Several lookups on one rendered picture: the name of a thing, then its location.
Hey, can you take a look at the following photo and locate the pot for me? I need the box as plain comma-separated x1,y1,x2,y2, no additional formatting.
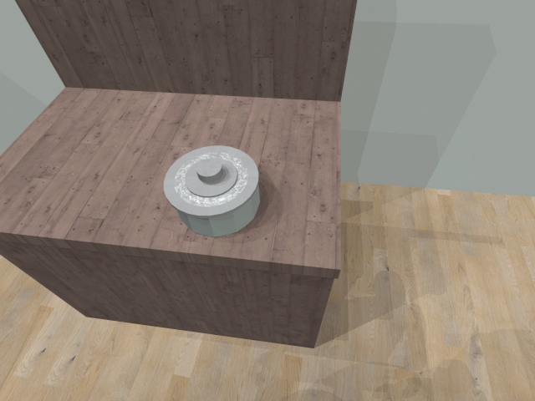
177,186,260,237

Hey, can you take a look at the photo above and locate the lid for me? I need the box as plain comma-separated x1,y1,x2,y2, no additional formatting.
164,145,259,218

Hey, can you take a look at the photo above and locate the table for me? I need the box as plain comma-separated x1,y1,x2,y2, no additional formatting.
0,0,357,348

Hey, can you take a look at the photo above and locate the knob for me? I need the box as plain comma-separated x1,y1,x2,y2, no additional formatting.
196,158,223,183

